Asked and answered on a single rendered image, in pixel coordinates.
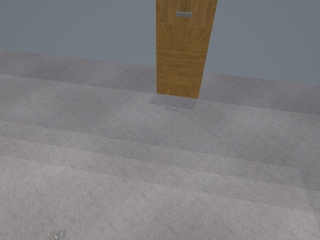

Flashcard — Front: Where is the drawer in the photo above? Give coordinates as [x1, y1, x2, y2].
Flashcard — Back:
[159, 0, 214, 27]

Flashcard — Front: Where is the handle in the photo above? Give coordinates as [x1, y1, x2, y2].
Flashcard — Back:
[176, 10, 193, 18]

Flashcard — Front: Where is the cabinet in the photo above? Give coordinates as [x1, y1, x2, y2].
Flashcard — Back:
[156, 0, 218, 99]

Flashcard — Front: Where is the robot left hand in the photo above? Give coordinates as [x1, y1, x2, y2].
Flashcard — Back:
[42, 229, 67, 240]

